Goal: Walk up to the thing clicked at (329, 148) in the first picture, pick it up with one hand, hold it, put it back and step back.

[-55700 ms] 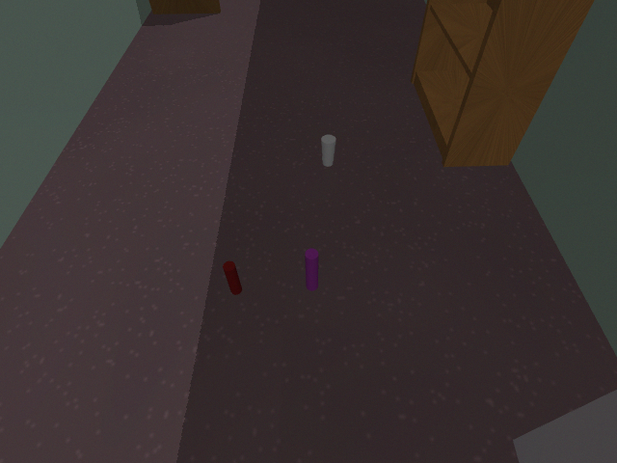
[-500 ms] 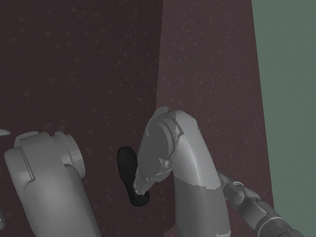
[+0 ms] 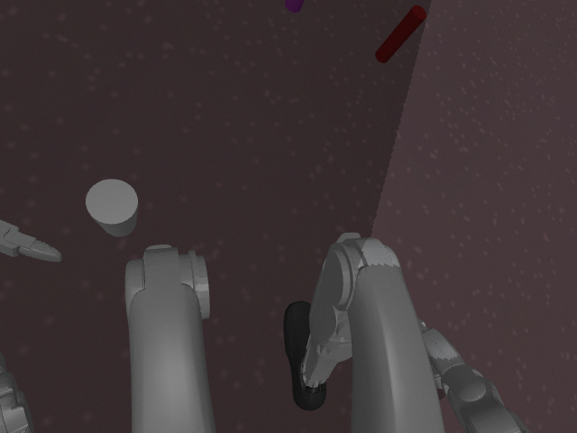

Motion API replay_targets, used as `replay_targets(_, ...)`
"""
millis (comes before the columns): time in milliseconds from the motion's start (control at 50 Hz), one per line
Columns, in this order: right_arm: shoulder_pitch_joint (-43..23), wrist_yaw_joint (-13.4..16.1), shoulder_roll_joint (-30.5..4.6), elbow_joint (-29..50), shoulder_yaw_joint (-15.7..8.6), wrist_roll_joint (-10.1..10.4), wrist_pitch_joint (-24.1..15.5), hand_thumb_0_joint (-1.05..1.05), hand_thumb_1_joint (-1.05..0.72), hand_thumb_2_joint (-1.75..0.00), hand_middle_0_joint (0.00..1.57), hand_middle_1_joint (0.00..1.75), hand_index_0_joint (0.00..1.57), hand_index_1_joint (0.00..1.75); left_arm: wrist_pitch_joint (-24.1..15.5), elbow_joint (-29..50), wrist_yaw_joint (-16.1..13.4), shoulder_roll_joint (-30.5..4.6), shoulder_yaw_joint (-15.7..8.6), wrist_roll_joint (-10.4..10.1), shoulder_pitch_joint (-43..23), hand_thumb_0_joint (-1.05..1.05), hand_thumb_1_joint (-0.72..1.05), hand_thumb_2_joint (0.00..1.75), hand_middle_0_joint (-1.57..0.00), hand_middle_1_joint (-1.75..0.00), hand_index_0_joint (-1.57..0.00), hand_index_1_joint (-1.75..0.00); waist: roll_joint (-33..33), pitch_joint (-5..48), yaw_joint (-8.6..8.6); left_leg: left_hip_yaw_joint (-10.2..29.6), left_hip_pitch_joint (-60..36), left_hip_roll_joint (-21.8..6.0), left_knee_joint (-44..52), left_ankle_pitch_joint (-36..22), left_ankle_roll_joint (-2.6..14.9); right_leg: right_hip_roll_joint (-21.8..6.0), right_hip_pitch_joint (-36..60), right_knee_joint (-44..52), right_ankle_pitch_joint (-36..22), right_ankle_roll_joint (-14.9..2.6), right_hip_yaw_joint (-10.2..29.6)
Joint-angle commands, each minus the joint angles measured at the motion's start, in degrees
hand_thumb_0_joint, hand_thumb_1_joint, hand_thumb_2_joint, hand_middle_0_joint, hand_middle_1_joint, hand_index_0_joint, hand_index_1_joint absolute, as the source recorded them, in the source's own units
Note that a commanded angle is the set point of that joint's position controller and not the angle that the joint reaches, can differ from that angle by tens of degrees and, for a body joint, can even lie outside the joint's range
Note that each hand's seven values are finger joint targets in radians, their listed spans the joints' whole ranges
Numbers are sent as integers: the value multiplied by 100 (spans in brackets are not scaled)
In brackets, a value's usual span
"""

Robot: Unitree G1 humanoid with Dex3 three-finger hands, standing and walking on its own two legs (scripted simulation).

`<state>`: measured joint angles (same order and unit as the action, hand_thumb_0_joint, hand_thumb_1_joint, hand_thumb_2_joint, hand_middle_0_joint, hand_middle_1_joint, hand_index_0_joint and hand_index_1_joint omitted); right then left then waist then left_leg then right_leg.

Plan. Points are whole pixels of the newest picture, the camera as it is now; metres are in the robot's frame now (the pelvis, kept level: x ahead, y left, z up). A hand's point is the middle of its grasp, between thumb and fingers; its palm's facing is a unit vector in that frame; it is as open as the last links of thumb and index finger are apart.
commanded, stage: home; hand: left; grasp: from the side
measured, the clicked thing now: (116, 213) +0.42 +0.24 -0.25
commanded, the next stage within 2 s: none
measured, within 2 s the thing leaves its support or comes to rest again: neither
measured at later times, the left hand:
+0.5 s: hand out of the picture +0.28 +0.28 +0.09, palm faces +0.20 -0.88 -0.43, open 17.5 cm
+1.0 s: hand out of the picture +0.26 +0.22 +0.30, palm faces +0.24 -0.91 -0.33, open 17.6 cm
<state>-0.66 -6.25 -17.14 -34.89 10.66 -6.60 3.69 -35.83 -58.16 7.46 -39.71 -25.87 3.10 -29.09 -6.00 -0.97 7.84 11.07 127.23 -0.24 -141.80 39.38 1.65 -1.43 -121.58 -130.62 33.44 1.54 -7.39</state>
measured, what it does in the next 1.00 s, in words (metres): rises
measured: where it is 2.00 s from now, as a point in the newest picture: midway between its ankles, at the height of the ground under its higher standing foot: (243, 394)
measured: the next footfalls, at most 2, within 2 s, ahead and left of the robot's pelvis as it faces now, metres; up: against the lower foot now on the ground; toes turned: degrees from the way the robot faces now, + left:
none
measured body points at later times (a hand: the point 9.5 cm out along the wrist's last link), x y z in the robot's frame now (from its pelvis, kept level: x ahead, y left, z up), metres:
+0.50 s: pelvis +0.03 -0.02 +0.19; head +0.20 +0.02 +0.61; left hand +0.27 +0.33 +0.11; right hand +0.24 -0.25 +0.07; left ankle +0.08 +0.11 -0.29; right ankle +0.14 -0.14 -0.29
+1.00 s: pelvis +0.10 +0.00 +0.37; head +0.14 +0.02 +0.82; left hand +0.24 +0.27 +0.32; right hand +0.28 -0.22 +0.29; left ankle +0.08 +0.11 -0.29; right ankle +0.14 -0.14 -0.29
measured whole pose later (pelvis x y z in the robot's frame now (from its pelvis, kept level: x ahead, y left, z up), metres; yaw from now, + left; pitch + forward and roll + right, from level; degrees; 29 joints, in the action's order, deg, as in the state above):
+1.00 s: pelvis +0.10 +0.00 +0.37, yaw +9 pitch +13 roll -3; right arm 15.9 10.8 -11.6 -28.1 2.0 2.3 -2.0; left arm 15.9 -5.9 -10.8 -13.9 -0.4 -0.9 20.3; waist 1.6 9.3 2.8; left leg 1.7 45.6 -2.5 -63.0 30.8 -0.3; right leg -1.3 -44.9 -58.8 27.1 1.2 -3.1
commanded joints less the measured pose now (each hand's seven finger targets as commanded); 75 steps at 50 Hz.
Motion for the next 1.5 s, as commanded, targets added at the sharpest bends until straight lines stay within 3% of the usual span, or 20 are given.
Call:
replay_targets(0,810,172,-1556,212,-959,248,134,0,-90,-90,20,30,20,30,310,1536,-280,-1500,-371,96,-838,0,-55,6,-5,-6,-5,-6,3008,3717,-242,-305,-3179,-112,2874,-363,-224,184,927,931,-284,-423,-211)
replay_targets(20,839,184,-1496,263,-1041,308,145,0,-90,-90,20,30,20,30,494,1633,-302,-1383,-339,116,-629,0,-54,6,-5,-6,-5,-6,2845,3799,-299,-354,-3137,-96,2945,-320,-204,184,956,1019,-218,-433,-157)
replay_targets(60,867,215,-1362,372,-1197,416,179,0,-90,-90,20,30,20,30,848,1862,-310,-722,83,121,-276,0,-54,6,-6,-6,-6,-6,2504,3870,-227,-413,-3137,-60,3124,-251,-157,162,1062,1300,-155,-424,-85)
replay_targets(100,954,268,-1302,454,-1376,546,203,0,-90,-90,20,30,20,30,1248,2285,-402,-539,162,95,148,0,-55,6,-6,-6,-6,-6,2097,4083,-353,-498,-3215,-35,3321,-198,-112,173,1362,1669,-61,-409,25)
replay_targets(120,935,293,-1290,540,-1424,610,208,0,-90,-90,20,30,20,30,1455,2415,-431,-321,351,79,407,0,-55,6,-6,-6,-6,-6,1909,4049,-321,-483,-3257,-28,3471,-128,-97,170,1454,1846,-2,-394,41)
replay_targets(160,936,380,-1228,713,-1507,719,215,0,-90,-90,20,30,20,30,1825,3071,-542,-265,466,30,540,0,-53,7,-6,-6,-6,-6,1510,4162,-308,-533,-3211,-19,3724,255,-14,178,1915,2314,267,-343,113)
replay_targets(200,974,481,-1177,822,-1555,806,228,0,-90,-90,20,30,20,30,2170,3675,-693,-482,354,12,841,0,-56,5,-6,-6,-5,-6,1254,4351,-478,-628,-3404,-9,3959,284,20,182,2431,2716,346,-315,241)
replay_targets(220,978,535,-1119,896,-1569,830,222,0,-90,-90,20,30,20,30,2306,3970,-752,-407,431,-2,895,0,-54,6,-5,-6,-5,-6,1280,4469,-452,-679,-3552,-1,4064,223,20,175,2615,2858,317,-314,286)
replay_targets(260,950,656,-1019,1035,-1554,908,197,0,-90,-90,20,30,20,30,2598,4092,-870,-221,507,-29,1430,0,-56,5,-5,-5,-5,-5,1209,4401,-506,-660,-3884,-20,4390,154,21,157,2942,3118,251,-314,344)
replay_targets(340,981,913,-798,1140,-1516,951,103,0,-90,-90,20,30,20,30,3010,4515,-1128,-194,511,-60,1669,0,-55,6,-5,-5,-5,-5,1139,4400,-541,-904,-4395,-5,4780,-317,46,137,3988,3830,-66,-296,563)
replay_targets(500,1034,1273,-497,1156,-1407,941,-273,0,-90,-90,20,30,20,30,3636,4409,-1454,744,1121,-171,2532,0,-55,6,-5,-5,-5,-5,940,3549,-466,-1083,-5464,-1,5889,-819,41,101,5448,5275,-446,-258,724)
replay_targets(540,1047,1323,-468,1153,-1380,952,-357,0,-90,-90,20,30,20,30,3781,4431,-1515,910,1247,-187,2713,0,-54,6,-5,-5,-5,-5,954,3388,-492,-1066,-5838,6,6268,-828,12,98,5709,5587,-445,-274,680)
replay_targets(600,1111,1384,-412,1114,-1324,919,-462,0,-90,-90,20,30,20,30,3985,4493,-1605,1012,1324,-203,3176,0,-56,5,-5,-5,-5,-5,913,3271,-555,-1028,-6450,-5,6741,-1306,-7,108,6340,6000,-893,-284,603)
replay_targets(680,1183,1488,-328,1117,-1268,893,-557,0,-90,-90,20,30,20,30,4249,4783,-1703,1346,1664,-238,3412,0,-57,4,-5,-5,-5,-5,1001,2938,-501,-1054,-7184,-16,7318,-1632,-47,111,6949,6623,-1242,-269,601)
replay_targets(820,1390,1677,-247,1334,-1203,883,-706,0,-90,-90,20,30,20,30,4679,5605,-1877,1714,2027,-316,4091,0,-58,4,-5,-5,-5,-5,1139,2483,-527,-1035,-8527,-40,8363,-2306,-141,160,8021,7476,-1850,-233,447)
replay_targets(1020,1347,1815,-90,1623,-1124,822,-962,0,-90,-90,20,30,20,30,5029,6800,-1890,2137,2439,-374,5356,0,-61,1,-4,-4,-4,-4,914,1430,-633,-890,-9228,-95,9391,-2419,-175,282,8725,8294,-1823,-231,226)
replay_targets(1200,1394,1770,-111,1607,-1178,745,-1162,0,-90,-90,20,30,20,30,4963,6883,-1706,2228,2400,-345,5431,0,-60,3,-4,-5,-4,-5,724,1125,-550,-982,-9322,-48,9520,-2498,-170,264,9011,8538,-1915,-207,280)
replay_targets(1240,1404,1774,-106,1623,-1183,733,-1194,0,-90,-90,20,30,20,30,4927,7024,-1693,2182,2343,-327,5389,0,-61,2,-4,-5,-4,-5,867,1447,-591,-1009,-9547,-41,9478,-2782,-189,252,9183,8491,-2155,-214,314)
replay_targets(1340,1345,1767,-104,1560,-1161,724,-1262,0,-90,-90,20,30,20,30,4936,6871,-1666,2246,2415,-314,5423,0,-61,1,-4,-4,-4,-4,937,1441,-589,-975,-9683,-42,9527,-2988,-215,258,9288,8504,-2291,-226,296)
replay_targets(1480,1258,1715,-116,1532,-1147,731,-1278,0,-90,-90,20,30,20,30,4939,6775,-1646,2215,2358,-343,5375,0,-61,2,-4,-5,-4,-5,907,1168,-647,-974,-9587,-19,9682,-2628,-210,260,9262,8660,-1984,-214,269)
